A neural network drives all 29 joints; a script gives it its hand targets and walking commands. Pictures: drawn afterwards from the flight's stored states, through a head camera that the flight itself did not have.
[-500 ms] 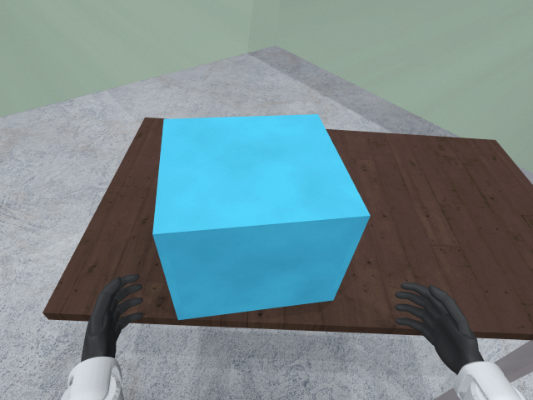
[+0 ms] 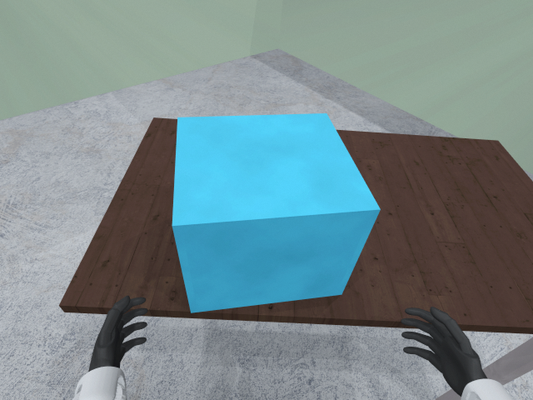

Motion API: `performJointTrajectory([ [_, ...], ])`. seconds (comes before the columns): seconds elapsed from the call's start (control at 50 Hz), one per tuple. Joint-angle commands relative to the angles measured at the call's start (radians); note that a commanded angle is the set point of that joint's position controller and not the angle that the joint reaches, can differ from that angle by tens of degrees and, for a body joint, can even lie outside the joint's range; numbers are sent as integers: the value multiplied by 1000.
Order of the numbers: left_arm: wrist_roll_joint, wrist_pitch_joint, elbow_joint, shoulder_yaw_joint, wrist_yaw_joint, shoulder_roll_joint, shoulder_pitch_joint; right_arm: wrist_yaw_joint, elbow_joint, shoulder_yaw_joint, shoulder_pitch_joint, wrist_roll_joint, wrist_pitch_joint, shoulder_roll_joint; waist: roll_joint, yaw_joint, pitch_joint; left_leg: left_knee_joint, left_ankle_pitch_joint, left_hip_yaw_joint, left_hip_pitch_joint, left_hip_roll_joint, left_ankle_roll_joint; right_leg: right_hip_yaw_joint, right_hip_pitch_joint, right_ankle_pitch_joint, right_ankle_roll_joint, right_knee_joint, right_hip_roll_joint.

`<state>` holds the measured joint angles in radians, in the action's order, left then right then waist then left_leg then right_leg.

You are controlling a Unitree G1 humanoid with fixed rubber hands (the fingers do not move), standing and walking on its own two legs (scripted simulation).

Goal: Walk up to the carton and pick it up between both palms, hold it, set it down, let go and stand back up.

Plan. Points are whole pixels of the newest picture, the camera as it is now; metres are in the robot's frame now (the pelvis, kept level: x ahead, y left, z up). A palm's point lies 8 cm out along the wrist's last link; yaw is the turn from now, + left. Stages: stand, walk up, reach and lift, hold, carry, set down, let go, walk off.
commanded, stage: set down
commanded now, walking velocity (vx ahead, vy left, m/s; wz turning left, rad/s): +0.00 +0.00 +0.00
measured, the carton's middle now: (261, 208) +0.43 +0.03 +0.06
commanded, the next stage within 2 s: none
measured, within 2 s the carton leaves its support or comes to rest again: neither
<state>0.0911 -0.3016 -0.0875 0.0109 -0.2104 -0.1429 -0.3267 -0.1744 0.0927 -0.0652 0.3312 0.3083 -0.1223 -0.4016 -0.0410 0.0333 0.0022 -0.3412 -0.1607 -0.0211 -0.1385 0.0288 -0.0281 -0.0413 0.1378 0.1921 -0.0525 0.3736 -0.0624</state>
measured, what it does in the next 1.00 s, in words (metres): stands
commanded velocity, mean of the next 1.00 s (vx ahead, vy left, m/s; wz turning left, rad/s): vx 0.00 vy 0.00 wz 0.00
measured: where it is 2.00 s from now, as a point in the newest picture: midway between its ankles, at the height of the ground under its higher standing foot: outside the picture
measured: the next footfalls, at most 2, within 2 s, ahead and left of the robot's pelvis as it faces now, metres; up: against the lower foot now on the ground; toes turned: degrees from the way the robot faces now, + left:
none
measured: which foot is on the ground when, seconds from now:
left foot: down 0.00-1.00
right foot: down 0.00-1.00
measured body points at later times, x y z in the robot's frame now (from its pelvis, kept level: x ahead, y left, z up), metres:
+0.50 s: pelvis +0.04 +0.02 +0.00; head +0.05 +0.03 +0.45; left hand +0.20 +0.23 -0.03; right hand +0.20 -0.24 -0.02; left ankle +0.02 +0.14 -0.75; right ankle +0.01 -0.09 -0.75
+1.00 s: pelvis +0.03 +0.02 +0.00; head +0.04 +0.02 +0.45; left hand +0.17 +0.24 -0.06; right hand +0.19 -0.21 -0.06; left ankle +0.02 +0.14 -0.75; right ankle +0.01 -0.09 -0.75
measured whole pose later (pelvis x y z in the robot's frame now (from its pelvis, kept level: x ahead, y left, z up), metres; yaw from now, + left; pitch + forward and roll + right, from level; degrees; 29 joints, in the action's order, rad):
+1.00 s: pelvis +0.03 +0.02 +0.00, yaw +1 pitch -2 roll +0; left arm 0.07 -0.11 0.22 0.04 -0.09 -0.17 -0.39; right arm -0.11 0.45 0.00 0.34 0.12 0.12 -0.26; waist 0.00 0.04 0.04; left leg -0.32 -0.20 -0.01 -0.09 0.00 0.00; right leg -0.03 0.06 0.20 -0.02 0.30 -0.04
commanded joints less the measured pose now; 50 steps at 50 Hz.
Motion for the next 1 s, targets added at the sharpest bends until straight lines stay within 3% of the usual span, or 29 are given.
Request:
performJointTrajectory([
  [0.0, -17, 81, -260, -6, 3, -61, 150, 2, -170, -131, -113, -14, 78, -201, 8, -20, -84, 42, -11, 4, 114, -10, 12, -56, 138, 37, 10, -134, 77],
  [0.08, -39, 91, -259, -7, 5, -45, 73, -11, -156, -128, -84, 0, 108, -227, 21, -13, -103, 43, 76, 6, 156, -9, 3, -11, 132, -70, -2, -127, 52],
  [0.1, -55, 77, -156, 6, 22, -31, 65, -8, -72, -117, -66, -21, 96, -214, 11, -36, -46, 47, 55, -3, 152, -14, 4, -15, 141, -62, 0, -137, 54],
  [0.14, -48, 106, -247, -7, 11, -34, 24, -17, -150, -120, -62, -7, 132, -238, -7, -8, -119, 37, 146, 1, 168, -9, 2, 3, 102, -144, 3, -119, 39],
  [0.22, -52, 139, -190, -22, 24, -27, -40, -17, -119, -104, -18, -15, 165, -232, -52, -5, -114, 19, 238, -8, 171, -19, -1, 7, 60, -236, 11, -112, 30],
  [0.24, -50, 156, -250, -21, 15, -24, -37, -24, -145, -106, -33, 3, 184, -252, -48, 6, -139, 19, 273, 1, 182, -11, -5, 15, 61, -262, 6, -101, 19],
  [0.32, -55, 165, -108, -14, 41, -26, -52, -17, -41, -82, -6, -21, 196, -207, -48, -12, -69, 19, 248, -7, 166, -18, -4, -1, 69, -246, 10, -125, 31],
  [0.42, -46, 207, -115, -17, 48, -48, -59, -4, -44, -56, 7, -39, 237, -174, -37, 9, -88, 16, 289, -16, 149, -33, -9, -4, 17, -324, 17, -112, 32],
  [0.44, -28, 222, -150, -8, 49, -59, -58, 3, -56, -54, 16, -36, 249, -166, -30, -2, -118, 10, 321, -16, 150, -32, -12, -1, 1, -367, 21, -102, 36],
  [0.5, -28, 236, -149, -12, 54, -72, -46, 13, -38, -39, 14, -38, 269, -139, -2, 6, -132, 5, 331, -13, 144, -40, -13, -5, -13, -408, 21, -98, 38],
  [0.58, -54, 225, -13, -30, 81, -82, -65, 33, 70, -12, 37, -81, 262, -99, 3, 6, -76, 17, 300, -13, 118, -46, -10, -15, -27, -394, 21, -114, 45],
  [0.6, -67, 223, -3, -28, 82, -67, -74, 31, 92, -5, 41, -77, 265, -104, 29, 0, -73, 18, 312, -14, 126, -49, -15, -10, -31, -420, 20, -116, 49],
  [0.64, -41, 236, -25, -22, 101, -103, -73, 57, 49, -6, 52, -96, 275, -76, -1, -12, -105, 11, 309, -21, 135, -57, -9, -14, -66, -455, 34, -119, 60],
  [0.66, -41, 243, -73, -30, 89, -102, -71, 56, 19, -8, 32, -83, 283, -88, 17, 3, -110, 19, 323, -19, 134, -55, -11, -5, -73, -469, 36, -110, 55],
  [0.74, -55, 227, 75, -24, 112, -92, -69, 65, 157, 0, 39, -136, 279, -50, 20, -5, -40, 21, 325, -15, 136, -48, -13, -3, -31, -377, 28, -126, 48],
  [0.78, -38, 229, 66, -17, 111, -87, -51, 66, 142, -8, 0, -142, 279, -50, 10, 3, -36, 30, 285, -12, 143, -38, -6, 13, -13, -293, 27, -139, 46],
  [0.8, -36, 239, 12, -15, 107, -87, -32, 66, 107, -13, -14, -137, 288, -53, 2, 0, -56, 27, 305, -13, 147, -38, -9, 17, -18, -326, 30, -134, 45],
  [0.86, -35, 236, 70, -2, 108, -94, -17, 69, 165, -14, -29, -167, 284, -31, 14, -4, -31, 29, 276, -10, 139, -30, -8, 23, -2, -264, 22, -134, 44],
  [0.88, -35, 238, 114, -14, 117, -109, -16, 72, 176, -4, -28, -175, 287, -17, -9, -3, -24, 28, 268, -13, 135, -32, 0, 16, -2, -279, 28, -135, 47],
  [0.9, -29, 242, 103, -15, 115, -103, -14, 71, 165, -8, -40, -177, 293, -21, -19, 5, -34, 32, 258, -14, 130, -29, 0, 24, -12, -262, 29, -127, 44],
  [0.92, -21, 248, 110, -1, 113, -101, 1, 72, 173, -16, -49, -183, 294, -22, -22, -6, -34, 31, 254, -13, 137, -27, 1, 29, 4, -260, 31, -125, 45],
  [0.94, -24, 256, 81, -7, 106, -104, 23, 71, 162, -24, -66, -180, 309, -29, 0, 5, -58, 29, 250, -14, 137, -26, -1, 33, -2, -231, 30, -123, 41],
  [0.96, -25, 250, 150, -7, 114, -107, 18, 76, 212, -18, -51, -194, 301, -5, -11, -9, -17, 32, 226, -17, 124, -26, 3, 29, 8, -212, 29, -130, 47],
  [0.98, -23, 257, 122, -11, 109, -118, 31, 77, 180, -19, -78, -199, 310, -3, -15, 10, -50, 34, 203, -13, 112, -22, 7, 28, -3, -194, 29, -123, 44],
])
